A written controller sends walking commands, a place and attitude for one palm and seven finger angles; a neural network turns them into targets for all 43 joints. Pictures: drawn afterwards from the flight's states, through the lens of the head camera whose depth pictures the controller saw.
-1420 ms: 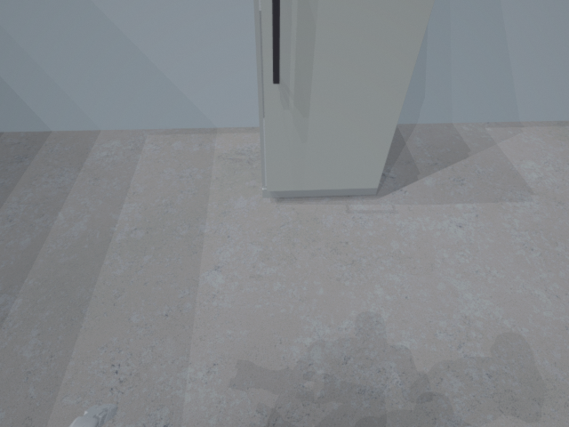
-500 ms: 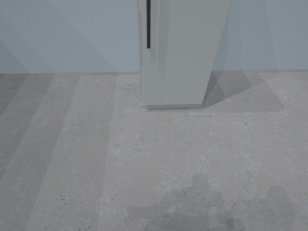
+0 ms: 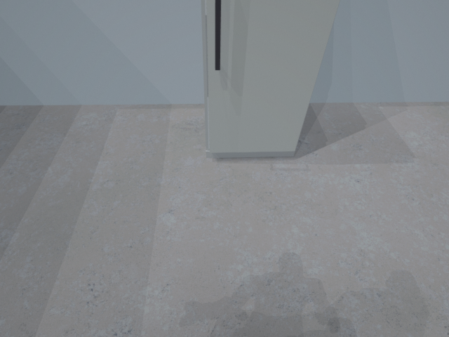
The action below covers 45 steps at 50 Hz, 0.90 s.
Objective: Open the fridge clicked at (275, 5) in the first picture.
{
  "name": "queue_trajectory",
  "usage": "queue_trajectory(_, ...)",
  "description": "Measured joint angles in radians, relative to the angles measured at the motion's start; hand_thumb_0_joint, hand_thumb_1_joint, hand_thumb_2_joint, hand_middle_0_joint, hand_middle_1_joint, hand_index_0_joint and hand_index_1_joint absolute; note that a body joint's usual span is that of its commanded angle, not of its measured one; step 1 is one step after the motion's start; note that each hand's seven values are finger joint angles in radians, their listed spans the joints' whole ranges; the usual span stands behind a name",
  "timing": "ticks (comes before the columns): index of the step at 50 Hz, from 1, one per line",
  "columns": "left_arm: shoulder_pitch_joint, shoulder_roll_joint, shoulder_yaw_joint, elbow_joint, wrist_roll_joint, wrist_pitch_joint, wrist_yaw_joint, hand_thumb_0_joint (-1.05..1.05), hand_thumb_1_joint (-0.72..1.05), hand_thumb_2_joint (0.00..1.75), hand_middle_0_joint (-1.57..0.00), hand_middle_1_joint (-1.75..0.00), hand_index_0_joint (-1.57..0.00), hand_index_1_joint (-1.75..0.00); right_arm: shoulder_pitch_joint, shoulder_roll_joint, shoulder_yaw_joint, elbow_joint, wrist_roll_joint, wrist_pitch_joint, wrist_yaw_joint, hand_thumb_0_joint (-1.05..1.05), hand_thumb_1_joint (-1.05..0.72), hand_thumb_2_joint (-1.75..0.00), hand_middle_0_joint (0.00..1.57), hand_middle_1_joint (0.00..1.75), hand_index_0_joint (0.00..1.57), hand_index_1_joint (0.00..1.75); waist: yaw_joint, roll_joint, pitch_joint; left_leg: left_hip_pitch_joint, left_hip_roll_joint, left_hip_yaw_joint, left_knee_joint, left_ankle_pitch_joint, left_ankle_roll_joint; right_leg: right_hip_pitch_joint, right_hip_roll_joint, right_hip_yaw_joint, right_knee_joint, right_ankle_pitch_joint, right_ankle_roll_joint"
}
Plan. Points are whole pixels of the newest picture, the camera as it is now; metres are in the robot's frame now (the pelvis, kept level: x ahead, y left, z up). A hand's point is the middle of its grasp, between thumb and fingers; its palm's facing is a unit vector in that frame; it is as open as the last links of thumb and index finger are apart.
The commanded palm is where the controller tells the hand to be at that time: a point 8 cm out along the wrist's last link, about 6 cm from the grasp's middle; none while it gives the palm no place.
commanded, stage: look at it before walking up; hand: left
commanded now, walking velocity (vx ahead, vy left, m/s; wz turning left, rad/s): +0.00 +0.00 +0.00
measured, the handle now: (217, 12) +1.22 +0.11 +0.11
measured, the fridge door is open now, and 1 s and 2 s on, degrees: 0 0 0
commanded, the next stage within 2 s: walk to a spot facing it in 0.12 s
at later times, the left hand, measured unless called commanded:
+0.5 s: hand out of the picture +0.05 +0.21 -0.19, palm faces -0.07 -0.97 -0.22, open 7.4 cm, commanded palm none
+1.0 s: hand (171, 334) +0.17 +0.12 -0.18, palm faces -0.16 -0.98 -0.15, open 7.4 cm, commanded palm none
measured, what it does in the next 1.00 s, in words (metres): walks ahead, turning right: right foot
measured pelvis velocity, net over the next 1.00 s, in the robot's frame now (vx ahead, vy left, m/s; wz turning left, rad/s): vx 0.18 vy -0.04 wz -0.27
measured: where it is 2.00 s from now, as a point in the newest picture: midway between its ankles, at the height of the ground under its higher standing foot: (255, 281)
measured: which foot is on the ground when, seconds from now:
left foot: down 0.00-0.64, up 0.66-1.00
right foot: down 0.00-0.46, up 0.48-0.62, down 0.64-1.00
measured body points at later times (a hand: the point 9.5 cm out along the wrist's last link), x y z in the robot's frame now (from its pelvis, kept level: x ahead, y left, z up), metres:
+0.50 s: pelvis +0.04 +0.00 -0.01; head +0.02 +0.00 +0.44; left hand +0.05 +0.26 -0.17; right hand +0.05 -0.26 -0.16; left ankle +0.00 +0.13 -0.75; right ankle +0.01 -0.11 -0.74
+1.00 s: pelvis +0.18 -0.04 +0.00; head +0.19 -0.04 +0.45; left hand +0.18 +0.17 -0.16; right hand +0.21 -0.29 -0.15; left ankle +0.32 +0.07 -0.69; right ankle +0.09 -0.12 -0.75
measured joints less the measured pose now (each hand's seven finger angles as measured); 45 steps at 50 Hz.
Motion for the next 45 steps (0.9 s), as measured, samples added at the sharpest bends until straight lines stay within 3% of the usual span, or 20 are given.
queue_trajectory(15,0.012,-0.007,0.002,0.000,0.000,0.003,0.008,0.00,0.90,0.90,-0.20,-0.30,-0.20,-0.30,0.001,0.008,0.002,0.001,-0.005,0.004,-0.004,0.01,-0.90,-0.90,0.20,0.30,0.20,0.30,0.006,0.000,-0.010,0.004,0.004,0.007,0.007,-0.010,-0.001,0.003,0.004,0.007,0.000,-0.004,0.001)
queue_trajectory(24,0.164,-0.078,0.025,-0.024,0.010,0.031,-0.024,0.00,0.91,0.90,-0.20,-0.30,-0.20,-0.29,0.116,0.083,-0.015,-0.030,-0.014,0.002,0.001,0.01,-0.90,-0.90,0.20,0.30,0.20,0.30,0.018,-0.009,-0.049,-0.019,0.032,0.084,0.158,-0.148,0.003,-0.078,0.030,0.067,0.208,-0.168,-0.024)
queue_trajectory(28,0.193,-0.113,0.037,-0.020,0.010,0.036,-0.034,0.00,0.91,0.90,-0.20,-0.30,-0.20,-0.29,0.172,0.110,-0.030,-0.036,-0.014,-0.026,-0.004,0.01,-0.90,-0.90,0.20,0.30,0.20,0.30,0.006,-0.010,-0.021,0.038,0.048,0.144,0.145,-0.185,-0.010,-0.181,0.000,-0.008,0.405,-0.281,-0.016)
queue_trajectory(31,0.179,-0.137,0.044,-0.041,0.011,0.019,-0.042,0.01,0.91,0.90,-0.20,-0.30,-0.20,-0.29,0.213,0.110,-0.037,-0.021,-0.017,-0.027,-0.007,0.01,-0.90,-0.90,0.21,0.30,0.20,0.30,-0.006,0.020,0.010,0.063,0.083,0.159,0.175,-0.223,-0.034,-0.197,-0.017,-0.066,0.328,-0.223,-0.019)
queue_trajectory(33,0.170,-0.138,0.050,-0.066,0.014,-0.018,-0.038,0.01,0.91,0.90,-0.20,-0.30,-0.20,-0.29,0.234,0.113,-0.038,-0.001,-0.011,-0.012,-0.004,0.01,-0.90,-0.90,0.20,0.30,0.20,0.30,0.001,0.028,0.024,-0.004,0.108,0.143,0.366,-0.291,-0.021,-0.191,-0.011,-0.088,0.301,-0.092,-0.042)
queue_trajectory(35,0.167,-0.144,0.053,-0.073,0.006,-0.043,-0.021,0.00,0.91,0.90,-0.20,-0.30,-0.20,-0.30,0.232,0.119,-0.039,0.021,-0.009,0.007,0.002,0.01,-0.91,-0.90,0.20,0.30,0.20,0.30,0.011,0.030,0.032,-0.108,0.100,0.090,0.615,-0.301,-0.003,-0.167,0.005,-0.098,0.313,-0.119,-0.061)
queue_trajectory(37,0.182,-0.151,0.053,-0.073,0.004,-0.050,-0.008,0.00,0.91,0.90,-0.20,-0.30,-0.20,-0.29,0.215,0.123,-0.044,0.026,-0.011,0.012,0.005,0.01,-0.91,-0.90,0.20,0.30,0.20,0.30,0.021,0.024,0.025,-0.204,0.094,0.079,0.760,-0.243,0.004,-0.119,0.020,-0.091,0.259,-0.132,-0.068)
queue_trajectory(40,0.215,-0.168,0.045,-0.055,0.009,-0.050,0.003,0.00,0.91,0.90,-0.20,-0.30,-0.20,-0.29,0.167,0.126,-0.054,-0.005,-0.017,0.009,0.009,0.01,-0.91,-0.90,0.20,0.30,0.20,0.30,0.020,0.014,0.008,-0.324,0.100,0.085,0.798,-0.149,-0.006,-0.051,0.035,-0.064,0.148,-0.094,-0.065)
queue_trajectory(45,0.259,-0.199,0.035,-0.014,0.011,-0.053,0.004,0.00,0.91,0.90,-0.20,-0.30,-0.20,-0.29,0.088,0.139,-0.066,-0.080,-0.017,-0.003,0.019,0.01,-0.91,-0.90,0.20,0.30,0.20,0.29,0.005,0.017,-0.015,-0.443,0.123,0.075,0.683,-0.010,-0.028,0.037,0.051,-0.023,0.007,-0.058,-0.060)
